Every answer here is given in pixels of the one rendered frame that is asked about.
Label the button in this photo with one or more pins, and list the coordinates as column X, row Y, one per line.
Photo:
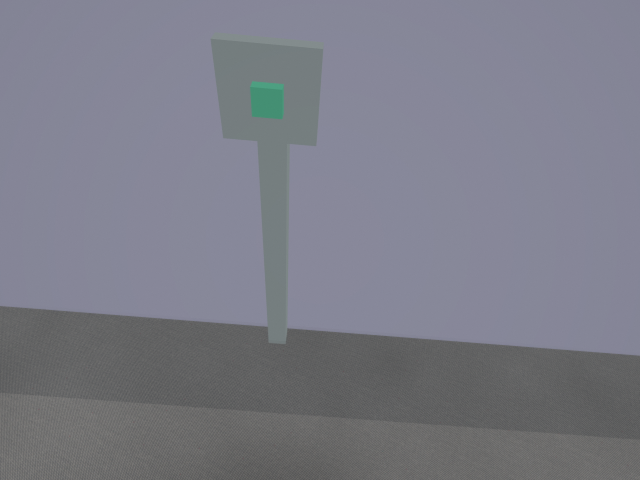
column 267, row 100

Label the panel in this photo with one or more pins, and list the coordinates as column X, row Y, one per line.
column 239, row 60

